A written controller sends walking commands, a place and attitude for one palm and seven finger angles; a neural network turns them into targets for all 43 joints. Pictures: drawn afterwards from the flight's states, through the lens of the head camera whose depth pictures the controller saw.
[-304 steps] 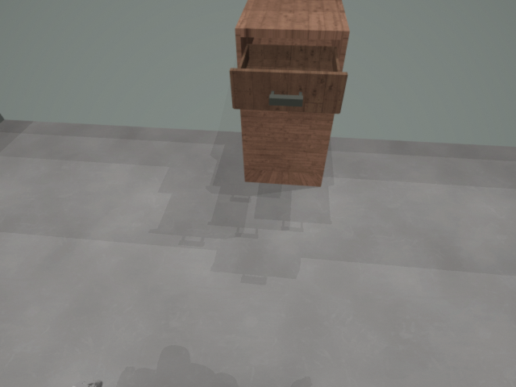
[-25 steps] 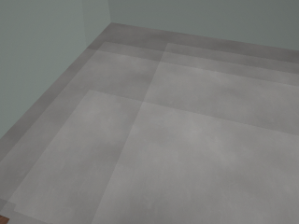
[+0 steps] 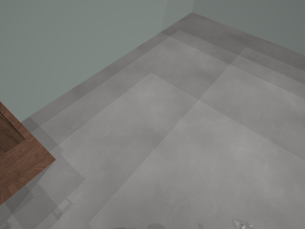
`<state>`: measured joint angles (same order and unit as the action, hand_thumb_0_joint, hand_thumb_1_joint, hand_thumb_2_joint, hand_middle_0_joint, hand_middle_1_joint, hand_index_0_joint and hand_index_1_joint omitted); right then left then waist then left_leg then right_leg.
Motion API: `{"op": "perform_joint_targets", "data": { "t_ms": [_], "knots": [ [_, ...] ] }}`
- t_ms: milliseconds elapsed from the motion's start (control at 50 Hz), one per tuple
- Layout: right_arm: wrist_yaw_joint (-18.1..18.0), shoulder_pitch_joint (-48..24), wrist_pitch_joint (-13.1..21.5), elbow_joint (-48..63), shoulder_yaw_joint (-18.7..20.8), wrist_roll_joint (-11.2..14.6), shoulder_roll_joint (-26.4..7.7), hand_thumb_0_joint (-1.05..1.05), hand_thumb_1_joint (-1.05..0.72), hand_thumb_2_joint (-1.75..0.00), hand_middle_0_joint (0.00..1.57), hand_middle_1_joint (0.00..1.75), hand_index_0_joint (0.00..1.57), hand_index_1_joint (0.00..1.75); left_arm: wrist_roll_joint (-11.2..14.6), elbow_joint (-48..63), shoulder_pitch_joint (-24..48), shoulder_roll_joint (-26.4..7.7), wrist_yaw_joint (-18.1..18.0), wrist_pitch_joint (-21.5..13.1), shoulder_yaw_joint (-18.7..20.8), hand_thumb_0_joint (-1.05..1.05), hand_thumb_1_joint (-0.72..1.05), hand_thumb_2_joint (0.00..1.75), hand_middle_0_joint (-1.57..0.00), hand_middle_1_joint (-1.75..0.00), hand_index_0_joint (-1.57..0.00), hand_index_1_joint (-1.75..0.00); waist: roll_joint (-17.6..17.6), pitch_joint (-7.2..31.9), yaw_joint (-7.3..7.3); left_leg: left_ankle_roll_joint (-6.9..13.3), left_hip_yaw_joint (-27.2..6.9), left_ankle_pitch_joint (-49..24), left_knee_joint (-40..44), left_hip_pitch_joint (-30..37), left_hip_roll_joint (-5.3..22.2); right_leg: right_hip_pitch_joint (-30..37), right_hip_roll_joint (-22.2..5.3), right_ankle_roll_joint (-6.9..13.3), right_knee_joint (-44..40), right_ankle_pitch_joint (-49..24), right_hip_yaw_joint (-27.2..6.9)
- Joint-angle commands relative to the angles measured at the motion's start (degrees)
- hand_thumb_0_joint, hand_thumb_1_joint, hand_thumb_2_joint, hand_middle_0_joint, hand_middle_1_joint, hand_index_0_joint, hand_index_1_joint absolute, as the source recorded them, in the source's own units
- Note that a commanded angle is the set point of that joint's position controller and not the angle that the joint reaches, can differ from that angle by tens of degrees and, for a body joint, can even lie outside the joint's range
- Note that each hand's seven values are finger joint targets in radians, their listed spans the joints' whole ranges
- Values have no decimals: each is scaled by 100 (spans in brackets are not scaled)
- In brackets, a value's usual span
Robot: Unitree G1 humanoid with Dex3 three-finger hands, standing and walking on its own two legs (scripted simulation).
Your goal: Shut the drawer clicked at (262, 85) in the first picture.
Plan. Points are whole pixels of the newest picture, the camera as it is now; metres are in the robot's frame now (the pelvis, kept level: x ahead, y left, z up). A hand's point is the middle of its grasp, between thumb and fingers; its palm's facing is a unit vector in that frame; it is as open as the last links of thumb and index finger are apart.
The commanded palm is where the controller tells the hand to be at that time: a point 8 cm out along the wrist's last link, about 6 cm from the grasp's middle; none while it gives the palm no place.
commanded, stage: turn to face it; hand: left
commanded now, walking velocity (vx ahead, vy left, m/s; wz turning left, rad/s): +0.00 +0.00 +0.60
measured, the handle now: out of the picture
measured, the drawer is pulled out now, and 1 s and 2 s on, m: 0.28 0.28 0.28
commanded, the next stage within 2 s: take the last steps up to it in 1.52 s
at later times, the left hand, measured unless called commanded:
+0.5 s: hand out of the picture +0.08 +0.22 -0.13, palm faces +0.27 -0.91 -0.30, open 7.4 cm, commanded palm none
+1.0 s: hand out of the picture -0.16 +0.17 -0.17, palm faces +0.62 -0.73 -0.27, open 7.4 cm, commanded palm none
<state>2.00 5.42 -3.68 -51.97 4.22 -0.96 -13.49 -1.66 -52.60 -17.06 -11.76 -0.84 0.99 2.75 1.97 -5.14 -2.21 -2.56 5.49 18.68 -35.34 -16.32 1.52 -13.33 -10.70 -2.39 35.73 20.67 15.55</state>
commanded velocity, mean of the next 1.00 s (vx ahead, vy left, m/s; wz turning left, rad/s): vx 0.00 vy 0.00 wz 0.60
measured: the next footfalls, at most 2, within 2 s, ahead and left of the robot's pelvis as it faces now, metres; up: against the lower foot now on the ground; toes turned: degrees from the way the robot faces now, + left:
right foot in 0.50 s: +0.06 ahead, -0.11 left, +0.00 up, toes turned +16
left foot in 0.98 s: -0.06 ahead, +0.10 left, +0.00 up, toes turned +41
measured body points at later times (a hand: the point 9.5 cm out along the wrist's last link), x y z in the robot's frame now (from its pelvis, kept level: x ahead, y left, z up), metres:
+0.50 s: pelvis -0.01 -0.02 +0.00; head +0.03 -0.03 +0.45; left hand +0.07 +0.27 -0.11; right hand +0.10 -0.26 -0.16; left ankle +0.00 +0.11 -0.73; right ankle +0.02 -0.12 -0.73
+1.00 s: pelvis -0.03 -0.01 +0.00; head -0.01 +0.02 +0.44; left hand -0.19 +0.21 -0.15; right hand +0.24 -0.15 -0.13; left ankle -0.09 +0.08 -0.73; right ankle +0.02 -0.12 -0.72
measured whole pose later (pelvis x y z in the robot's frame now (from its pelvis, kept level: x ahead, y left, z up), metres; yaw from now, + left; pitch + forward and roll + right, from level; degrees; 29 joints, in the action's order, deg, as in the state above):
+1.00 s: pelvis -0.03 -0.01 +0.00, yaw +37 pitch +0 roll +0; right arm 1.7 5.4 -2.7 -51.5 4.1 -1.0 -15.0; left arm -1.3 -53.5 -18.2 -14.5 -0.9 1.9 3.7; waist 1.9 -4.5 -2.1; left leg 0.6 5.0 17.8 -33.9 -15.7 0.7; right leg -15.2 -10.7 -2.1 40.4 22.6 16.0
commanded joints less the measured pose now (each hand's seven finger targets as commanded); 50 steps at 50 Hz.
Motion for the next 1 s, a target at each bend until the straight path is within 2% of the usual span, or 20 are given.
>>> {"op": "perform_joint_targets", "data": {
  "t_ms": [0, 40, 80, 120, 300, 420, 440, 460, 480, 500, 520, 560, 580, 700, 840, 880, 920, 940, 960, 980],
  "knots": [
    [-105, 1191, 267, 243, 412, 42, -1743, 0, -90, -90, 20, 30, 20, 30, 53, 811, 451, -720, -8, -4, 232, 0, 90, 90, -20, -30, -20, -30, -1788, 1235, 744, 1409, -2531, -4639, 1285, 2178, 2341, -2203, 173, -331, 2606, 1728, -773],
    [-251, 1025, 288, 185, 359, 2, -1453, 0, -90, -90, 20, 30, 20, 30, 68, 693, 838, -731, -58, 68, 277, 0, 90, 90, -20, -30, -20, -30, -1460, 991, 680, 1397, -2306, -3889, 1315, 1526, 1887, -2313, 179, -300, 3283, 1101, -1480],
    [-249, 305, 306, 378, 234, -6, -1115, 0, -90, -90, 20, 30, 20, 30, 58, 483, 573, -772, 10, 85, 325, 0, 90, 90, -20, -30, -20, -30, -1166, 602, 298, 1092, -1685, -3058, 1510, 831, 1267, -1974, 238, -309, 3299, 288, -1502],
    [-243, 210, 341, 450, 203, -1, -1052, 0, -90, -90, 20, 30, 20, 30, 52, 400, 410, -778, 30, 92, 323, 0, 90, 90, -20, -30, -20, -30, -1038, 656, 214, 1050, -1589, -2700, 1613, 692, 1084, -1750, 325, -344, 3069, 73, -1490],
    [-237, 798, 281, 319, 293, -39, -1132, 0, -90, -90, 20, 30, 20, 30, 94, 746, 1086, -724, -42, 46, 259, 0, 90, 90, -20, -30, -20, -30, -995, 775, 467, 1309, -2616, -2702, 1471, 1074, 1080, -1592, 713, -346, 1676, 432, -1616],
    [-223, 542, 220, 409, 332, -34, -1109, 0, -90, -90, 20, 30, 20, 30, 162, 716, 558, -705, -96, -45, 247, 0, 90, 90, -20, -30, -20, -30, -982, 947, 165, 1077, -2937, -2778, 987, 196, 736, 85, 1051, -169, -365, -227, -1528],
    [-210, 535, 217, 434, 317, 10, -994, 0, -90, -90, 20, 30, 20, 30, 154, 674, 354, -815, -118, -90, 274, 0, 90, 90, -20, -30, -20, -30, -769, 1013, 59, 846, -2858, -2222, 728, -281, 512, 808, 898, -134, -1248, -766, -1617],
    [-169, 649, 223, 481, 264, 76, -658, 0, -90, -90, 20, 30, 20, 30, 84, 664, 192, -1226, -156, -146, 356, 0, 90, 90, -20, -30, -20, -30, 369, 1078, -13, 426, -2198, -673, -132, -1329, -12, 1734, -209, 157, -1994, -631, -2618],
    [-160, 673, 232, 636, 237, 47, -454, 0, -90, -90, 20, 30, 20, 30, 19, 756, 244, -1614, -161, -136, 400, 0, 90, 90, -20, -30, -20, -30, 1537, 890, -27, -11, -995, 1439, -1469, -2063, -731, 1519, -1685, 852, -2186, -1037, -3872],
    [-164, 558, 172, 583, 317, -37, -773, 0, -90, -90, 20, 30, 20, 30, 73, 782, 376, -1460, -181, -123, 397, 0, 90, 90, -20, -30, -20, -30, 1298, 831, 1, 39, -1211, 1484, -2400, -1790, -353, 808, -1769, 1106, -2123, -1223, -3587],
    [-134, 543, 128, 469, 317, -40, -727, 0, -90, -90, 20, 30, 20, 30, 79, 833, 654, -1278, -167, -125, 349, 0, 90, 90, -20, -30, -20, -30, 1057, 594, 150, 30, -1156, 1171, -2982, -1733, -247, 452, -1391, 1103, -2080, -1237, -3298],
    [-44, 719, 63, 218, 285, -53, -616, 0, -90, -90, 20, 30, 20, 30, 84, 885, 1046, -917, -123, -155, 210, 0, 90, 90, -20, -30, -20, -30, 578, 179, 407, -84, -921, 332, -3575, -1721, -92, 128, -753, 866, -1909, -1553, -2159],
    [-19, 809, 46, 181, 267, -44, -566, 0, -90, -90, 20, 30, 20, 30, 82, 887, 978, -872, -117, -179, 191, 0, 90, 90, -20, -30, -20, -30, 754, 222, 403, -131, -823, 151, -3654, -1695, -67, 158, -643, 798, -1869, -1751, -1885],
    [-5, 229, 0, 266, 194, -18, -497, 0, -90, -90, 20, 30, 20, 30, 34, 598, 267, -1018, -132, -173, 251, 0, 90, 90, -20, -30, -20, -30, 748, 220, 98, -261, -516, 361, -2865, -1656, 102, 641, -881, 911, -1775, -2207, -1527],
    [-8, -287, 97, 410, 47, 33, -378, 0, -90, -90, 20, 30, 20, 30, -14, 371, -141, -1252, -104, -108, 326, 0, 90, 90, -20, -30, -20, -30, 1023, 525, -127, -116, -88, 729, -1254, -953, 21, 910, -1088, 990, -1355, -3134, -1209],
    [-25, -187, 154, 420, 21, 42, -368, 0, -90, -90, 20, 30, 20, 30, -18, 325, -138, -1312, -104, -86, 361, 0, 90, 90, -20, -30, -20, -30, 1082, 732, -87, -31, 21, 681, -623, -621, -31, 1028, -1137, 941, -1065, -3412, -1090],
    [-47, 173, 206, 380, 49, 24, -491, 0, -90, -90, 20, 30, 20, 30, 28, 274, -80, -1304, -81, -47, 387, 0, 90, 90, -20, -30, -20, -30, 839, 906, 143, 61, 96, -192, 604, 239, -79, 727, -1028, 590, -391, -3087, -694],
    [-55, 534, 257, 302, 133, 5, -815, 0, -90, -90, 20, 30, 20, 30, 76, 318, -102, -1208, -49, -22, 371, 0, 90, 90, -20, -30, -20, -30, 104, 1169, 361, 228, -293, -1106, 1242, 1320, 232, -37, -870, 282, 518, -2455, -494],
    [-94, 888, 301, 306, 313, -27, -1546, 0, -90, -90, 20, 30, 20, 30, 115, 570, -15, -840, 11, -4, 308, 0, 90, 90, -20, -30, -20, -30, -1792, 1267, 590, 1009, -2510, -3304, 1365, 2309, 1895, -1886, 6, -251, 1892, 798, -312],
    [-116, 1280, 247, 158, 353, 19, -1814, 0, -90, -90, 20, 30, 20, 30, 45, 765, 391, -826, -18, 36, 214, 0, 90, 90, -20, -30, -20, -30, -1659, 1249, 748, 1570, -2737, -4262, 1341, 2071, 2453, -2227, 188, -245, 2661, 1869, -906]
  ]
}}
